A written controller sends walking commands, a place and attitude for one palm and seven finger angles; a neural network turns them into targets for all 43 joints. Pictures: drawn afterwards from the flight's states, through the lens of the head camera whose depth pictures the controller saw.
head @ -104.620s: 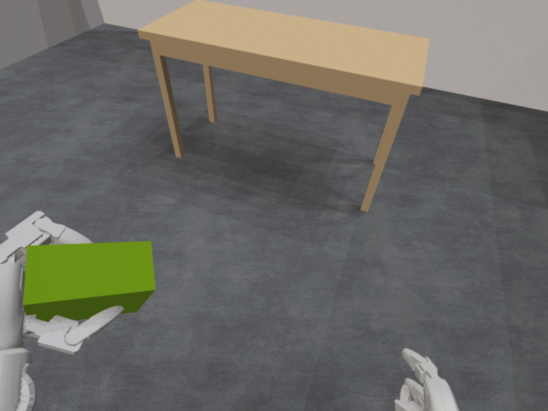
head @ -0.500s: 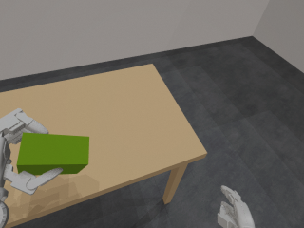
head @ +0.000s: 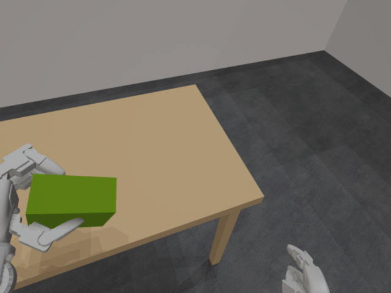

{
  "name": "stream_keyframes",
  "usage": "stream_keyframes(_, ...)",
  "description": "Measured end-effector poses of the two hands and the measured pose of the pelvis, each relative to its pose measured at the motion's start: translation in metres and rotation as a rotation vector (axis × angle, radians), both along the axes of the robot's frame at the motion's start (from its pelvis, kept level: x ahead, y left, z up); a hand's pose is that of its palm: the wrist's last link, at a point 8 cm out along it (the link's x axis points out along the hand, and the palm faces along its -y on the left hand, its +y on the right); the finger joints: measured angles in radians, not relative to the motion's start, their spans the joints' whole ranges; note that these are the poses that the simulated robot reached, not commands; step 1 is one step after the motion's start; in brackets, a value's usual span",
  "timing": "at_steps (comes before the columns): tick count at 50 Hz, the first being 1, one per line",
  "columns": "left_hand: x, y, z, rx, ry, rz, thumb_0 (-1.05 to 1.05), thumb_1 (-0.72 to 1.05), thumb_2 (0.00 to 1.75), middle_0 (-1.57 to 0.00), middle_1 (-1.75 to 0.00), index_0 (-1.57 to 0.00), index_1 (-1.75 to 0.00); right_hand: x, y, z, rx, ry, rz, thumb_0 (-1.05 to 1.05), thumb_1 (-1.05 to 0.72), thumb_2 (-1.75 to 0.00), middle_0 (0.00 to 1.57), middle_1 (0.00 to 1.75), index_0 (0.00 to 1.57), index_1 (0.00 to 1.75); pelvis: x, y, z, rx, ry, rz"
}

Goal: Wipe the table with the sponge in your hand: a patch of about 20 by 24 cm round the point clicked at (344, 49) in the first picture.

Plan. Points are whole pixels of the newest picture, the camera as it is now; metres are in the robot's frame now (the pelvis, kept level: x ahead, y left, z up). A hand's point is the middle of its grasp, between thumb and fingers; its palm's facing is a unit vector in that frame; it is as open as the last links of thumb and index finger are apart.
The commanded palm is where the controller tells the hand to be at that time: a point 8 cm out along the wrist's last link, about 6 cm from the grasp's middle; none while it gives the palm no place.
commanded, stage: shuffle to correct the standing spot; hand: left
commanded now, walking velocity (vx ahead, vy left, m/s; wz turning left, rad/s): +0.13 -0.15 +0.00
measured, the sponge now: (84, 203) +0.23 +0.20 +0.12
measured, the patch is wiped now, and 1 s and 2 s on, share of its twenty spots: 0.00 0.00 0.00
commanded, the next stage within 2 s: come to a stop and stand still in 1.88 s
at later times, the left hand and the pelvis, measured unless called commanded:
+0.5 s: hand (42, 195) +0.22 +0.25 +0.16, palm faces +0.31 -0.87 -0.39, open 10.0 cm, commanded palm +0.16 +0.29 +0.18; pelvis +0.00 +0.01 +0.00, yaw +0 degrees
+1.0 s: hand (42, 196) +0.22 +0.25 +0.16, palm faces +0.30 -0.87 -0.39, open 10.0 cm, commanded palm +0.16 +0.29 +0.18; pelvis +0.00 +0.01 +0.00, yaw +1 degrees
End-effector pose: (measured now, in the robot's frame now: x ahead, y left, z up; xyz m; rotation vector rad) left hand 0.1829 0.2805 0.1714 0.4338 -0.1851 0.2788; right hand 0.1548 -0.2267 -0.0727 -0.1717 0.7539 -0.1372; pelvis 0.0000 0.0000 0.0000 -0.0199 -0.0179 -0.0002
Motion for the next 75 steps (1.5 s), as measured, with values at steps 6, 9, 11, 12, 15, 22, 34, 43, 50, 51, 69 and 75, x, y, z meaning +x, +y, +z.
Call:
stream_keyframes(6,0.007,-0.004,0.006,0.027,-0.015,-0.033,-0.01,-0.53,1.05,-0.77,-1.39,-0.78,-1.39,0.0,-0.001,0.001,0.005,-0.007,-0.013,0.02,-0.9,-0.9,0.2,0.3,0.2,0.3,0.001,0.0,0.0,-0.001,-0.001,-0.002)
stream_keyframes(9,0.007,-0.003,0.008,0.039,-0.014,-0.042,-0.01,-0.53,1.05,-0.77,-1.39,-0.78,-1.39,0.001,-0.002,0.002,0.005,-0.011,-0.02,0.02,-0.9,-0.9,0.2,0.3,0.2,0.3,0.002,0.001,0.0,-0.003,-0.001,-0.002)
stream_keyframes(11,0.006,-0.002,0.008,0.042,-0.008,-0.042,-0.01,-0.53,1.05,-0.77,-1.39,-0.78,-1.39,0.0,-0.002,0.002,0.004,-0.011,-0.024,0.02,-0.9,-0.9,0.2,0.3,0.2,0.3,0.003,0.002,0.0,-0.002,-0.001,-0.001)
stream_keyframes(12,0.005,-0.001,0.008,0.043,-0.003,-0.04,-0.01,-0.53,1.05,-0.77,-1.39,-0.78,-1.39,0.0,-0.002,0.002,0.002,-0.009,-0.024,0.02,-0.9,-0.9,0.2,0.3,0.2,0.3,0.003,0.002,0.0,-0.002,-0.001,-0.001)
stream_keyframes(15,0.003,0.003,0.005,0.041,0.011,-0.027,-0.01,-0.53,1.05,-0.77,-1.39,-0.78,-1.39,0.001,-0.002,0.002,-0.002,-0.003,-0.023,0.02,-0.9,-0.9,0.2,0.3,0.2,0.3,0.004,0.004,0.001,-0.002,-0.001,0.0)
stream_keyframes(22,0.001,0.01,0.001,0.013,0.01,0.008,-0.01,-0.53,1.05,-0.77,-1.39,-0.78,-1.39,0.004,0.004,0.003,-0.009,0.001,-0.006,0.02,-0.9,-0.9,0.2,0.3,0.2,0.3,0.005,0.007,0.002,-0.002,-0.005,0.002)
stream_keyframes(34,0.005,0.008,0.006,0.03,0.002,-0.014,-0.01,-0.53,1.05,-0.77,-1.39,-0.78,-1.39,0.014,0.015,0.005,0.016,-0.026,0.013,0.02,-0.9,-0.9,0.2,0.3,0.21,0.3,0.005,0.007,0.002,-0.004,0.0,0.006)
stream_keyframes(43,0.002,0.01,0.0,0.012,0.027,0.002,-0.01,-0.53,1.05,-0.77,-1.39,-0.78,-1.39,0.011,0.01,0.003,0.006,-0.01,0.004,0.02,-0.9,-0.9,0.21,0.3,0.21,0.3,0.006,0.007,0.002,-0.004,-0.003,0.005)
stream_keyframes(50,0.001,0.009,0.002,0.003,0.002,-0.004,-0.01,-0.53,1.05,-0.77,-1.39,-0.78,-1.39,0.007,0.006,0.006,-0.008,-0.009,-0.002,0.02,-0.9,-0.9,0.2,0.3,0.2,0.3,0.004,0.008,0.002,-0.005,-0.008,0.01)
stream_keyframes(51,0.001,0.009,0.003,0.005,-0.001,-0.006,-0.01,-0.53,1.05,-0.77,-1.39,-0.78,-1.39,0.007,0.006,0.006,-0.008,-0.01,-0.003,0.02,-0.9,-0.9,0.2,0.3,0.2,0.3,0.003,0.008,0.002,-0.005,-0.007,0.01)
stream_keyframes(69,0.01,0.008,0.006,0.033,0.01,-0.008,-0.01,-0.53,1.05,-0.77,-1.39,-0.78,-1.39,0.012,0.014,0.0,0.015,0.002,0.009,0.02,-0.9,-0.9,0.2,0.3,0.2,0.3,0.008,0.008,0.003,-0.002,0.004,0.012)
stream_keyframes(75,0.006,0.004,0.007,0.035,0.017,-0.012,-0.01,-0.53,1.05,-0.77,-1.39,-0.78,-1.39,0.017,0.01,0.002,0.022,-0.021,0.007,0.02,-0.9,-0.9,0.21,0.3,0.21,0.3,0.008,0.005,0.002,-0.002,0.004,0.015)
